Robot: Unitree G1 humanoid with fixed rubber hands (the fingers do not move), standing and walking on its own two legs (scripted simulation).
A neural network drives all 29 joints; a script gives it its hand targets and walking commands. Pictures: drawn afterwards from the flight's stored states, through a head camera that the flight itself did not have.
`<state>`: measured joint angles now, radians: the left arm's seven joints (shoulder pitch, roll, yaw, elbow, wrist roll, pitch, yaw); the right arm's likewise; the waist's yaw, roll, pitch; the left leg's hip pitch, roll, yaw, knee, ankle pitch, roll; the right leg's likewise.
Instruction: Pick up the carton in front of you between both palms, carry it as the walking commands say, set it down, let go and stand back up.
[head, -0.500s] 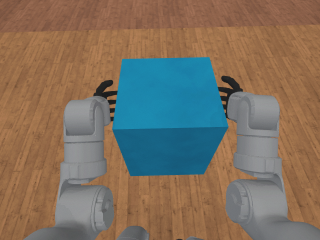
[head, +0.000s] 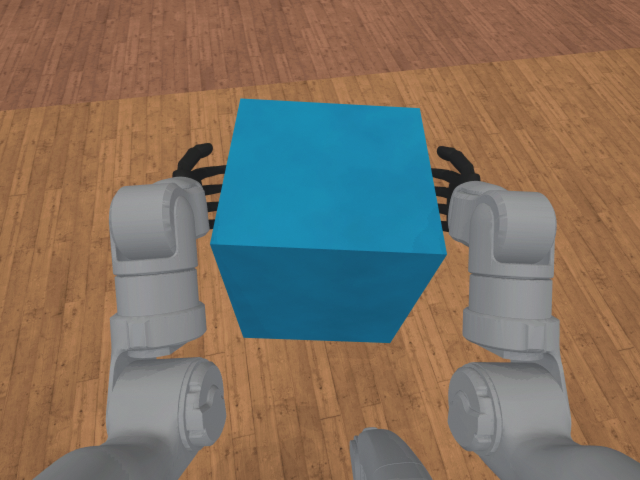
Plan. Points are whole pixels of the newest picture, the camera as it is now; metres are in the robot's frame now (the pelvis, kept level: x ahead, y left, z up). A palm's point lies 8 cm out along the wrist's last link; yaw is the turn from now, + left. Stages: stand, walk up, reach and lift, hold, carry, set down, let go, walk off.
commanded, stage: carry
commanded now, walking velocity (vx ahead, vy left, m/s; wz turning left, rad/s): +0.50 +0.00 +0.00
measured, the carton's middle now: (323, 233) +0.40 -0.02 +0.06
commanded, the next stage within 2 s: none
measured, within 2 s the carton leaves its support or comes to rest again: neither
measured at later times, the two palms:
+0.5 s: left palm (196, 67) +0.62 +0.14 +0.16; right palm (403, 51) +0.65 -0.16 +0.16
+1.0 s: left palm (220, 46) +0.70 +0.11 +0.15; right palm (412, 45) +0.69 -0.19 +0.15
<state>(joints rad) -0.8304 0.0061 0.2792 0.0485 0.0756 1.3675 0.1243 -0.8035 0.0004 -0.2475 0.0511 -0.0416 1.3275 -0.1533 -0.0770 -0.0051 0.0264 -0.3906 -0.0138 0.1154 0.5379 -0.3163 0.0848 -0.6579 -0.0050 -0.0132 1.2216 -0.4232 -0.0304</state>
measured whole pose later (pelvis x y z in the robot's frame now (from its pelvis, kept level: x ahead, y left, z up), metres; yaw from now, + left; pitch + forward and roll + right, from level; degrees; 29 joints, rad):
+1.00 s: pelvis +0.33 -0.03 +0.01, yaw -1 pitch +3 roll +1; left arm -0.77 -0.01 0.26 0.25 0.11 1.30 0.12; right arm -0.77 0.00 -0.25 0.26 -0.09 1.27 -0.13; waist -0.02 -0.01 -0.08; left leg -0.42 0.00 0.12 0.66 -0.37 0.05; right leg -0.22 -0.01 -0.07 0.59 -0.49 -0.01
